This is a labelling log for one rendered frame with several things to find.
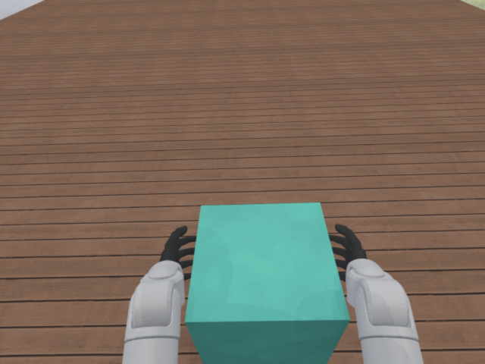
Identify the carton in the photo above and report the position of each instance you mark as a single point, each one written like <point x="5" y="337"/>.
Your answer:
<point x="264" y="287"/>

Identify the robot right forearm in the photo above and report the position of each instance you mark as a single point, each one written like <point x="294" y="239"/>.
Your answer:
<point x="386" y="326"/>

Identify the robot left hand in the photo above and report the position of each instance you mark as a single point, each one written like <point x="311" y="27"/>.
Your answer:
<point x="172" y="245"/>

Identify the robot right hand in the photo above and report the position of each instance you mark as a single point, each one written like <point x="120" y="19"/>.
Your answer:
<point x="353" y="248"/>

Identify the robot left forearm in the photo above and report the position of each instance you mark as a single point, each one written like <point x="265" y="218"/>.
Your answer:
<point x="153" y="321"/>

